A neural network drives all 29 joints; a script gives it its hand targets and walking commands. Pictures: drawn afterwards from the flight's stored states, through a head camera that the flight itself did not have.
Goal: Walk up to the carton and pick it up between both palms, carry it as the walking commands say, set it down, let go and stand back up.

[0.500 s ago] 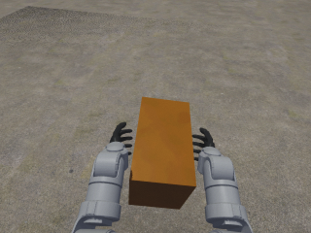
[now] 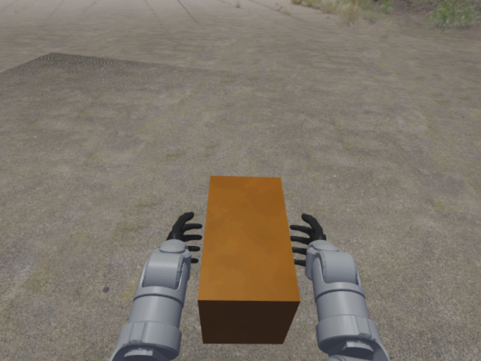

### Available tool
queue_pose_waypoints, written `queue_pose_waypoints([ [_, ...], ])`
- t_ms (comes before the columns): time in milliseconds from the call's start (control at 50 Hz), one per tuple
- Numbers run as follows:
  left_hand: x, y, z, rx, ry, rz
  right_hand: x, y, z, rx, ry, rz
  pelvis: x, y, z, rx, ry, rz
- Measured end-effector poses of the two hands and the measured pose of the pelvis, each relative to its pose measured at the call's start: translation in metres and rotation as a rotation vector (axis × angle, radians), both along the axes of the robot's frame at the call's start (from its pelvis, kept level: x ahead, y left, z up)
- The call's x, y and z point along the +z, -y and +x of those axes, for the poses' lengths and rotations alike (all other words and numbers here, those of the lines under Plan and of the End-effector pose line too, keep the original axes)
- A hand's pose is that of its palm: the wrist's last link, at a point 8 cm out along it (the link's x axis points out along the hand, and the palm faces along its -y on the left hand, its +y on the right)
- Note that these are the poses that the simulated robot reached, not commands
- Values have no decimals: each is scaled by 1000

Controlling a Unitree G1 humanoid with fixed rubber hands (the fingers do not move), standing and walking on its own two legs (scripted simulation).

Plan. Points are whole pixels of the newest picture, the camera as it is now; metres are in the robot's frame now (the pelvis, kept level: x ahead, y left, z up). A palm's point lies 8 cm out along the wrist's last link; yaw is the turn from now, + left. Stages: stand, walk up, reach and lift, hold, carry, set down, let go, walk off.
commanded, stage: set down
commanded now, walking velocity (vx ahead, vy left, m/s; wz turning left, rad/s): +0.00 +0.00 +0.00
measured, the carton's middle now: (244, 254) +0.36 +0.00 -0.02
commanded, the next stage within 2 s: none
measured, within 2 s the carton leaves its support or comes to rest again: neither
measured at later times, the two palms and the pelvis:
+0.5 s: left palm (190, 253) +0.34 +0.11 +0.00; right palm (313, 246) +0.35 -0.14 +0.02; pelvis +0.01 -0.01 +0.00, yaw -2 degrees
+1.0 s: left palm (195, 279) +0.35 +0.11 -0.11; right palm (300, 283) +0.35 -0.13 -0.11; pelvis +0.01 +0.00 -0.02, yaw -4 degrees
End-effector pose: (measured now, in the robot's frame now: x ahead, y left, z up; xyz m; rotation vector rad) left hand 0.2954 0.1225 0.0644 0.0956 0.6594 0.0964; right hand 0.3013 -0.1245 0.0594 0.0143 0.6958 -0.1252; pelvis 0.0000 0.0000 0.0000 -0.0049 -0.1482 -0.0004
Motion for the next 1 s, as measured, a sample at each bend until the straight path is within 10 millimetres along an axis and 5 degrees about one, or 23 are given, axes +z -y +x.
queue_pose_waypoints([
  [200,-23,-2,5,64,-59,-33,5,-7,18,-9,32,-4,0,-1,-6,-29,-24,1],
  [440,-47,14,35,63,-72,-21,-30,11,41,-33,23,19,0,9,9,-40,-107,2],
  [740,-110,14,70,67,-66,5,-105,9,64,31,-19,-92,-2,9,27,-42,-351,5],
  [1000,-176,14,57,109,-34,-27,-171,5,46,-10,-27,-104,-23,1,7,-60,-550,-10],
])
